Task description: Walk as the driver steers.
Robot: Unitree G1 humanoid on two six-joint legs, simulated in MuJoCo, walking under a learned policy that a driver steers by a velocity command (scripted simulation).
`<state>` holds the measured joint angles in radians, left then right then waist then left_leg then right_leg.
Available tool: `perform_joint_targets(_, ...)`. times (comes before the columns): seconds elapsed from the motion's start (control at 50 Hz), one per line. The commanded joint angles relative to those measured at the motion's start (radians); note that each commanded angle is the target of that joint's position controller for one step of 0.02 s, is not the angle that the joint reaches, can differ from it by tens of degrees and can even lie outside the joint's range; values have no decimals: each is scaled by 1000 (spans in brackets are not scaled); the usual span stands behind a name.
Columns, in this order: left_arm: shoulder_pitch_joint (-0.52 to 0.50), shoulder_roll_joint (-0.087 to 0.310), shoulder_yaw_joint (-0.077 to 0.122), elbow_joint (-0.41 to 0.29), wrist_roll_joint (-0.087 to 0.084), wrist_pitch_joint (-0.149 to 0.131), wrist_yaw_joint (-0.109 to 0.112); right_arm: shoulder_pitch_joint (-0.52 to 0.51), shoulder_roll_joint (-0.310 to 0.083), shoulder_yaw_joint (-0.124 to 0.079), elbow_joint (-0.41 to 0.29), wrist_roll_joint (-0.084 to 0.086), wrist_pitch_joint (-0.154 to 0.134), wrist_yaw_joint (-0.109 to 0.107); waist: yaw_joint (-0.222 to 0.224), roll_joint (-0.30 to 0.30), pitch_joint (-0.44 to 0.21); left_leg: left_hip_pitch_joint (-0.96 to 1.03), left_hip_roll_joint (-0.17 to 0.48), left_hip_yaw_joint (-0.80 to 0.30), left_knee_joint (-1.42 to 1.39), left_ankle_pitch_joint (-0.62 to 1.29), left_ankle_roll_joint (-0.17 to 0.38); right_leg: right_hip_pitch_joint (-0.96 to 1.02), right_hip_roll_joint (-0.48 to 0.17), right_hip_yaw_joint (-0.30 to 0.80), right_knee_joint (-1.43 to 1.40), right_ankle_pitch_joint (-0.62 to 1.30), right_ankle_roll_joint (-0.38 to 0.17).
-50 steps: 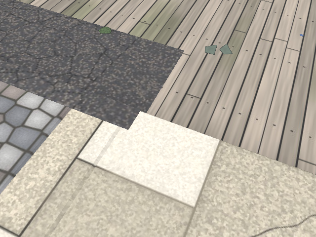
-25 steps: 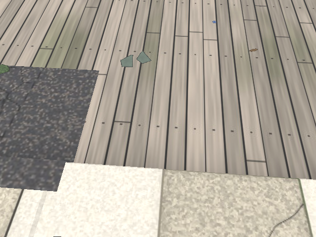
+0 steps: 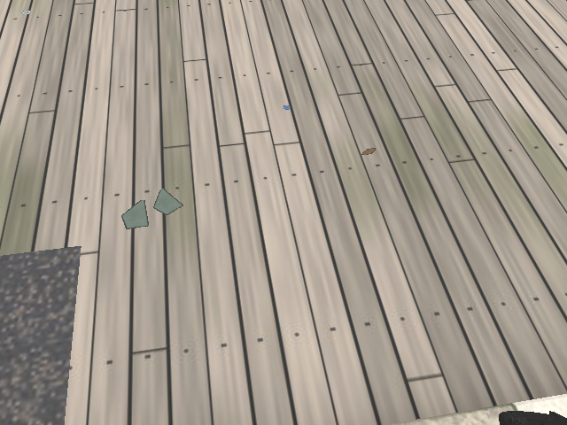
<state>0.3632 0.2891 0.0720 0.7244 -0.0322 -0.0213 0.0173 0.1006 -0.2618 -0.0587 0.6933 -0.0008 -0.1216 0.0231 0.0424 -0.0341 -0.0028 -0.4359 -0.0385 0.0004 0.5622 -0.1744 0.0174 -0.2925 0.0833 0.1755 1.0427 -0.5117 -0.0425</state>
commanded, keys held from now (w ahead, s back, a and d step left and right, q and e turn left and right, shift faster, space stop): w+e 0.04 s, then w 0.44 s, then w+q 0.52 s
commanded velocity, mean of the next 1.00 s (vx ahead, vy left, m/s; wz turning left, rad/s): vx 0.50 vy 0.00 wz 0.02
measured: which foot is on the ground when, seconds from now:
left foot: down 0.00-0.44, up 0.46-1.00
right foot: up 0.00-0.42, down 0.44-1.00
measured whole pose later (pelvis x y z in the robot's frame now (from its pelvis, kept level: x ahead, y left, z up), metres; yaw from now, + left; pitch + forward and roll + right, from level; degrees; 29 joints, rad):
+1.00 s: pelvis +0.51 -0.06 -0.04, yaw +6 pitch +2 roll -3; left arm 0.37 0.27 0.09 0.83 -0.01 -0.07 0.04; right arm 0.09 -0.26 -0.06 0.76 0.02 -0.03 0.10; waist 0.08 0.05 0.02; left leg -0.57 0.07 -0.03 0.51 0.26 0.05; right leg 0.03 -0.03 -0.28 0.61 -0.66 0.04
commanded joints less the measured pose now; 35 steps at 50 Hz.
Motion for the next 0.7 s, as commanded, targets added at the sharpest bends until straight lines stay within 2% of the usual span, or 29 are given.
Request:
perform_joint_targets(0.02,-64,141,30,-108,7,-10,0,157,-120,-37,-21,-2,14,-9,-105,101,-33,445,364,-489,-297,-264,162,-497,-121,-28,269,123,20)
perform_joint_targets(0.04,-76,123,32,-117,12,-9,-5,128,-101,-31,-11,-7,17,-10,-82,111,5,367,326,-401,-316,-173,157,-468,-148,-23,220,167,21)
perform_joint_targets(0.06,-63,100,29,-116,7,-6,-11,121,-91,-27,-2,-13,13,-11,-63,141,13,310,292,-328,-339,-116,149,-415,-170,-30,183,190,19)
perform_joint_targets(0.08,-54,78,26,-112,3,-4,-13,126,-83,-26,10,-11,9,-9,-57,154,13,290,273,-280,-359,-76,155,-392,-172,-42,154,198,20)
perform_joint_targets(0.14,-94,46,14,-124,10,-3,-13,158,-117,-36,50,-6,-3,-5,-55,119,25,297,284,-201,-394,68,195,-426,-174,-45,33,251,31)
perform_joint_targets(0.18,-138,37,5,-134,19,-9,-17,163,-140,-41,69,-2,2,-6,-60,97,26,326,286,-150,-401,155,201,-439,-183,-57,-93,336,38)
perform_joint_targets(0.26,-265,11,-15,-155,17,-34,-41,200,-172,-43,106,18,22,-12,-107,95,42,321,249,-39,-397,203,173,-346,-176,-151,-341,510,37)
perform_joint_targets(0.3,-338,15,-14,-183,11,-43,-53,246,-192,-44,133,23,31,-13,-133,96,60,354,264,-37,-391,211,169,-328,-158,-172,-414,517,30)
perform_joint_targets(0.34,-367,31,-9,-204,9,-48,-59,273,-200,-44,160,27,43,-13,-131,111,67,416,294,-41,-362,240,161,-327,-147,-179,-463,461,6)
perform_joint_targets(0.38,-329,55,1,-204,7,-54,-64,267,-213,-46,176,31,56,-13,-87,131,42,453,314,-36,-302,356,148,-248,-128,-193,-487,403,-26)
perform_joint_targets(0.4,-244,76,16,-179,15,-53,-61,245,-220,-46,177,34,60,-17,-31,135,-4,435,289,4,-213,507,128,-105,-95,-223,-518,422,-45)
perform_joint_targets(0.42,-94,123,42,-131,20,-51,-53,245,-199,-37,178,30,61,-20,39,113,-92,373,241,47,-41,578,98,117,-77,-231,-531,451,-75)
perform_joint_targets(0.44,80,208,68,-102,25,-44,-39,247,-156,-16,153,5,56,-26,103,-1,-229,182,183,86,274,313,56,403,-258,-14,-514,494,-144)
perform_joint_targets(0.46,77,283,72,-102,26,-45,-40,365,-39,22,131,-4,34,-17,20,-264,-342,-180,8,28,609,-361,2,663,-462,452,-640,285,-312)
perform_joint_targets(0.48,85,181,48,-101,17,-47,-46,308,-151,-6,142,21,16,-10,61,-185,-342,-291,47,-93,717,-398,15,645,-453,515,-711,204,-305)
perform_joint_targets(0.5,25,142,32,-101,22,-50,-46,229,-194,-21,118,48,10,-6,55,-136,-199,-333,90,-88,734,-312,26,521,-427,344,-719,302,-261)
perform_joint_targets(0.52,-28,115,23,-102,25,-54,-51,199,-183,-20,121,44,15,-10,25,-61,-136,-295,130,-80,698,-234,24,395,-390,222,-730,424,-236)
perform_joint_targets(0.54,-74,82,15,-99,28,-58,-56,190,-173,-24,126,29,26,-13,-1,-43,-87,-256,156,-87,645,-182,15,294,-358,132,-758,498,-219)
perform_joint_targets(0.56,-105,61,11,-97,33,-66,-57,210,-158,-26,134,28,42,-13,-31,-51,-70,-200,178,-105,606,-138,10,225,-338,73,-792,511,-204)
perform_joint_targets(0.58,-120,56,14,-88,37,-75,-56,214,-132,-23,134,33,58,-16,-45,-49,-56,-170,181,-111,566,-119,6,184,-335,44,-827,498,-199)
perform_joint_targets(0.62,-109,82,27,-57,39,-85,-49,208,-95,-18,128,28,79,-20,-57,-25,-31,-172,173,-116,518,-77,-11,147,-342,-14,-871,569,-213)
perform_joint_targets(0.64,-106,92,32,-45,43,-88,-43,189,-90,-17,118,25,84,-21,-58,-14,-15,-199,171,-129,483,-35,-17,148,-344,-45,-884,596,-211)
perform_joint_targets(0.66,-90,108,39,-33,49,-96,-40,201,-93,-22,124,19,84,-16,-57,11,-28,-220,169,-146,482,49,-18,174,-354,-63,-873,626,-216)
perform_joint_targets(0.68,-86,102,39,-22,46,-99,-35,190,-96,-26,121,21,84,-14,-55,14,-18,-251,160,-159,459,100,-21,188,-353,-97,-873,641,-206)
perform_joint_targets(0.7,-85,94,37,-12,37,-106,-26,151,-118,-41,109,34,74,-11,-55,5,18,-296,153,-196,386,179,-13,208,-336,-126,-878,581,-169)
Keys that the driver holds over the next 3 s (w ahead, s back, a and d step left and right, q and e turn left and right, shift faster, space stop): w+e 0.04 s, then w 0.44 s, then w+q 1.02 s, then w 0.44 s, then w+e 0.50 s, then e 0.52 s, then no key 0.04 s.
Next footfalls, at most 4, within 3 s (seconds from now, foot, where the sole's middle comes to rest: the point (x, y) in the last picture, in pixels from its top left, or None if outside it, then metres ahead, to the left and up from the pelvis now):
0.44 right None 0.36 -0.18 -0.76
1.06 left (271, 353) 0.71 0.08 -0.86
1.48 right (321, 258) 1.02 -0.05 -0.86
1.98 left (210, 233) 1.10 0.30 -0.86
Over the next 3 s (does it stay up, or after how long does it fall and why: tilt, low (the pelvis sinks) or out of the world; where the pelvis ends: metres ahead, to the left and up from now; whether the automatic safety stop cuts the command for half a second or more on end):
stays up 1.45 0.31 -0.10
